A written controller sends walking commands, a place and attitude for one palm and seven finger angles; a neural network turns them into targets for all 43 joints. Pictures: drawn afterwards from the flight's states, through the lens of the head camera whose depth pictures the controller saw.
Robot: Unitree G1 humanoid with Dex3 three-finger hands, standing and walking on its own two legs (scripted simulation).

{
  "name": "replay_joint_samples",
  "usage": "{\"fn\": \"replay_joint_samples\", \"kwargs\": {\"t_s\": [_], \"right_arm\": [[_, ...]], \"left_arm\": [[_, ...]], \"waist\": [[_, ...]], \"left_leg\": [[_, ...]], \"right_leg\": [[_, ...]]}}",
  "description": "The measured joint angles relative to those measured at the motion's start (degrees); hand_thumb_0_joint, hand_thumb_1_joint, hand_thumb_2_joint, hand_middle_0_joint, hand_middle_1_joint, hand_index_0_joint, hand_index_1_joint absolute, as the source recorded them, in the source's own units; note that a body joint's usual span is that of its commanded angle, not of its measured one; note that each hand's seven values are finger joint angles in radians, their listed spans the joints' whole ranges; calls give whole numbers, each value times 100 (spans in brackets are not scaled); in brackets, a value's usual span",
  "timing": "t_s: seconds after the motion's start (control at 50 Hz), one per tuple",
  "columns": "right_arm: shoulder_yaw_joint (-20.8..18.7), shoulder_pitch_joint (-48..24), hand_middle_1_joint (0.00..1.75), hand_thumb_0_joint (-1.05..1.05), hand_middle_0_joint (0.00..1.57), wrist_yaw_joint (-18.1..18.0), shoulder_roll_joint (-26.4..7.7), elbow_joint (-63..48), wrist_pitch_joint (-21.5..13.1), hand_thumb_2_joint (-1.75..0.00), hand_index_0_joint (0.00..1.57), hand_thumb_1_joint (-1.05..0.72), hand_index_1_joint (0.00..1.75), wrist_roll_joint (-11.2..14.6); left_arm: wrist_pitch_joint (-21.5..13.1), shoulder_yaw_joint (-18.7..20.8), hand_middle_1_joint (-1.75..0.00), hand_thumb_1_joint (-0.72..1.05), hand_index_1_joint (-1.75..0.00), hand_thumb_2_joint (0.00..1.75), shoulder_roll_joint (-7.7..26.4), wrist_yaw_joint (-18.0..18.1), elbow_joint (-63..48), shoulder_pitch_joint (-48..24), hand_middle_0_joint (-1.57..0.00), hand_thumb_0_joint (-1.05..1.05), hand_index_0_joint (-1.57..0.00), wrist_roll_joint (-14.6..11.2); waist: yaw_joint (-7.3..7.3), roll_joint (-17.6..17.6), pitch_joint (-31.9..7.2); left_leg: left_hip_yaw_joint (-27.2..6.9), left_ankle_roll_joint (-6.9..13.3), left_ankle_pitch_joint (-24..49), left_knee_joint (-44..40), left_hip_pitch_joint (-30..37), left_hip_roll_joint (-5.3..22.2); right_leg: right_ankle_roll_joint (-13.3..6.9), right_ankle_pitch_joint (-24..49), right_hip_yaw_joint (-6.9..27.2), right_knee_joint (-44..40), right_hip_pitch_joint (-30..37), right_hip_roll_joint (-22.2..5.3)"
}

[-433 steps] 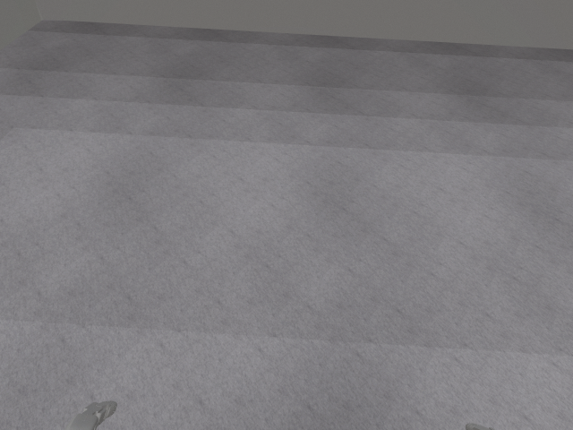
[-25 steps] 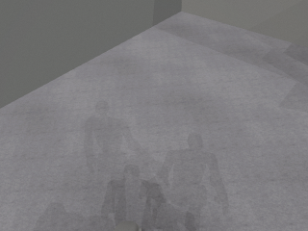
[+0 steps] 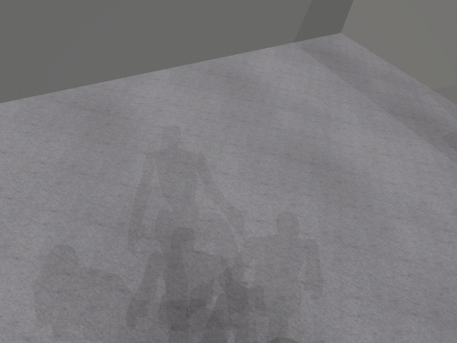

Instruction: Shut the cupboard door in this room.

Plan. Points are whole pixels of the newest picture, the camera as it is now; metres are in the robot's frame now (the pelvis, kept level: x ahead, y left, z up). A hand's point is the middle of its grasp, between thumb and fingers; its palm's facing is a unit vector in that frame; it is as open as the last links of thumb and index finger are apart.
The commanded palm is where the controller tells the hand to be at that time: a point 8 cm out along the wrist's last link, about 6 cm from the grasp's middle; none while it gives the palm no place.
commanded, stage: turn or walk to find it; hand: left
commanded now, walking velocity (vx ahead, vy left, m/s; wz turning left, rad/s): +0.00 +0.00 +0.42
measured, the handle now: out of the picture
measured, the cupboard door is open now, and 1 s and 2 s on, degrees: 90 90 90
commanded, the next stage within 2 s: none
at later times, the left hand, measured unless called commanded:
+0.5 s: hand out of the picture +0.06 +0.14 -0.14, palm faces +0.17 -0.94 -0.28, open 7.4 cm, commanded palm none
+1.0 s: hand out of the picture -0.16 +0.15 -0.19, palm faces +0.48 -0.84 -0.26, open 7.4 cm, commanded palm none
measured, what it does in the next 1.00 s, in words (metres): steps on the spot, turning left: right foot, then left foot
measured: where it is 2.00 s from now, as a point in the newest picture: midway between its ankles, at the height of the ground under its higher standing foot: outside the picture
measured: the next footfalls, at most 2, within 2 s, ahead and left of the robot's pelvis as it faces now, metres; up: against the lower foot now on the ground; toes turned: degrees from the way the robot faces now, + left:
right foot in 0.40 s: +0.02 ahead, -0.14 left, +0.00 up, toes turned +7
left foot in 0.96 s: -0.09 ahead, +0.07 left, +0.00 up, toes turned +30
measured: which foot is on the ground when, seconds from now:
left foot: down 0.00-0.42, up 0.44-0.94, down 0.96-1.00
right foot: up 0.00-0.38, down 0.40-0.96, up 0.98-1.00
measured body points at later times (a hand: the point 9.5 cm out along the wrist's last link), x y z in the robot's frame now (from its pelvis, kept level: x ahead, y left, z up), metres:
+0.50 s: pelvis -0.03 -0.06 +0.00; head +0.01 -0.10 +0.44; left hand +0.05 +0.19 -0.12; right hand +0.02 -0.31 -0.17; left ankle -0.04 +0.08 -0.69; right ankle -0.02 -0.15 -0.74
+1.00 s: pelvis -0.06 -0.04 -0.01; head -0.03 -0.01 +0.43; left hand -0.18 +0.20 -0.17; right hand +0.16 -0.22 -0.14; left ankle -0.12 +0.05 -0.74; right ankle -0.03 -0.15 -0.73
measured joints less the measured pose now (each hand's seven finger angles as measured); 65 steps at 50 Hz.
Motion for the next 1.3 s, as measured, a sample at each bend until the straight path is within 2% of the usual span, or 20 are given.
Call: {"fn": "replay_joint_samples", "kwargs": {"t_s": [0.1, 0.22, 0.32, 0.36, 0.4, 0.42, 0.44, 0.48, 0.52, 0.56, 0.64, 0.74, 0.88, 0.92, 0.96, 0.98, 1.02, 1.1, 1.2, 1.3], "right_arm": [[-7, 185, 30, 1, 21, -13, 38, 47, -37, -89, 20, -91, 30, 22], [-69, 475, 30, 1, 21, -24, 41, 82, -46, -89, 20, -91, 30, -13], [-136, 696, 30, 1, 21, -26, -48, 145, 19, -89, 20, -91, 30, -51], [-168, 763, 30, 1, 21, -17, -95, 181, 57, -89, 20, -91, 30, -53], [-203, 839, 30, 1, 21, -5, -133, 206, 91, -89, 20, -91, 30, -31], [-230, 844, 30, 1, 21, 4, -190, 229, 110, -89, 20, -91, 30, -6], [-262, 838, 30, 1, 20, 4, -230, 251, 141, -89, 20, -91, 30, 4], [-311, 840, 29, 1, 20, 11, -278, 263, 218, -89, 20, -91, 30, -20], [-350, 818, 29, 1, 20, 41, -331, 275, 265, -89, 20, -91, 30, -37], [-380, 789, 29, 1, 20, 70, -391, 270, 273, -90, 20, -91, 30, -39], [-403, 734, 29, 1, 20, 87, -466, 280, 291, -90, 20, -91, 30, -42], [-371, 534, 29, 1, 20, 79, -490, 316, 344, -90, 20, -91, 30, -40], [-237, 52, 29, 1, 20, 66, -412, 190, 261, -90, 20, -91, 30, 35], [-195, -83, 29, 1, 20, 67, -374, 113, 203, -90, 20, -91, 30, 50], [-159, -160, 29, 1, 20, 84, -353, 14, 97, -90, 20, -91, 30, 45], [-154, -217, 29, 1, 20, 79, -287, -4, 42, -90, 20, -91, 30, 34], [-94, -270, 29, 1, 20, 76, -186, -56, -10, -90, 20, -91, 30, 17], [-27, -212, 29, 1, 20, -1, -108, -98, -29, -89, 20, -91, 30, -4], [-4, -79, 30, 1, 20, 4, -51, -75, -26, -89, 20, -91, 30, 3], [-56, 127, 30, 1, 21, 29, -38, -59, 11, -89, 20, -91, 30, -29]], "left_arm": [[-78, -4, -30, 91, -30, 90, -9, 12, -148, -205, -20, 0, -20, -12], [-57, -18, -30, 91, -30, 90, -69, 53, -253, -499, -20, 0, -20, -37], [-85, -83, -30, 91, -30, 90, -217, 69, -406, -786, -20, 0, -20, -81], [-134, -117, -30, 91, -30, 90, -286, 67, -482, -861, -20, 0, -20, -103], [-217, -151, -30, 91, -30, 90, -333, 63, -560, -868, -20, 0, -20, -114], [-268, -162, -30, 91, -30, 90, -403, 77, -559, -868, -20, 0, -20, -95], [-297, -192, -30, 91, -30, 90, -460, 82, -568, -843, -20, 0, -20, -71], [-311, -237, -30, 91, -30, 90, -533, 90, -586, -729, -20, 0, -20, -58], [-307, -243, -30, 90, -30, 90, -587, 100, -557, -599, -20, 0, -20, -63], [-308, -252, -30, 90, -30, 90, -624, 98, -495, -487, -20, 0, -20, -67], [-345, -248, -30, 90, -30, 90, -663, 100, -400, -288, -20, 0, -20, -61], [-384, -196, -30, 91, -30, 90, -582, 106, -326, -60, -20, 0, -20, -21], [-330, -132, -30, 91, -30, 90, -351, 78, -165, 172, -20, 0, -20, 43], [-306, -104, -30, 91, -30, 90, -258, 72, -112, 226, -20, 0, -20, 42], [-259, -71, -30, 90, -30, 90, -161, 66, -67, 305, -20, 0, -20, 6], [-205, -49, -30, 90, -30, 90, -82, 68, -32, 289, -20, 0, -20, -16], [-69, -33, -30, 91, -30, 90, 20, 92, 9, 245, -20, 0, -20, -20], [6, -32, -30, 91, -30, 90, 17, 53, 2, 93, -20, 0, -20, -32], [-69, -58, -30, 91, -30, 90, -36, 16, -203, -157, -20, 0, -20, -42], [-77, -81, -30, 91, -30, 90, -125, 30, -375, -435, -20, 0, -20, -59]], "waist": [[-75, 34, -20], [-293, 110, -10], [-480, 296, 41], [-517, 370, 41], [-512, 395, -1], [-504, 524, 17], [-507, 606, 33], [-507, 603, 13], [-483, 573, -8], [-478, 577, -13], [-436, 570, -11], [-273, 492, 40], [-20, 269, 192], [32, 198, 211], [39, 149, 168], [57, 14, 192], [99, -115, 217], [42, 3, 140], [-29, 88, 92], [-197, 187, 77]], "left_leg": [[-137, 54, 292, -388, 46, -133], [-342, 34, 425, -432, -109, -257], [-595, -81, 485, -296, -345, -302], [-694, -159, 492, -199, -467, -326], [-769, -262, 443, -1, -629, -387], [-832, -295, 350, 196, -723, -330], [-854, -339, -122, 580, -858, -315], [-726, -410, -842, 1700, -1210, -364], [-591, -476, -883, 2747, -1489, -305], [-534, -550, -663, 3447, -1652, -164], [-529, -702, -389, 3891, -1668, 113], [-478, -783, -541, 3573, -1416, 294], [-33, -689, -1002, 1858, -728, 292], [110, -628, -797, 1238, -479, 249], [199, -505, -200, 402, -148, 222], [220, -390, -232, 429, -172, 133], [205, -213, -325, 522, -189, 59], [-3, -116, -125, 206, -70, 65], [-190, -108, 141, -122, 7, -4], [-380, -168, 236, -108, -117, -58]], "right_leg": [[146, 293, 298, 207, -75, 12], [181, 31, 379, -310, 176, 107], [88, -255, 368, -1268, 551, 307], [33, -75, 353, -1869, 785, 390], [-48, 416, 298, -2769, 1161, 414], [-232, 476, 209, -2920, 1236, 490], [-399, 497, 133, -2892, 1247, 523], [-592, 512, 22, -2885, 1309, 436], [-648, 575, -69, -3027, 1443, 353], [-658, 640, -181, -3163, 1558, 308], [-681, 673, -435, -3270, 1668, 235], [-680, 644, -688, -3220, 1628, 129], [-550, 542, -998, -2923, 1442, -111], [-476, 469, -1093, -2744, 1361, -182], [-372, 309, -1183, -2393, 1207, -264], [-267, -7, -1026, -2036, 1053, -327], [-144, -645, -551, -1159, 709, -212], [-5, -513, -109, -52, 240, 4], [103, -133, 188, -47, 87, 18], [115, -204, 252, -833, 331, 102]]}}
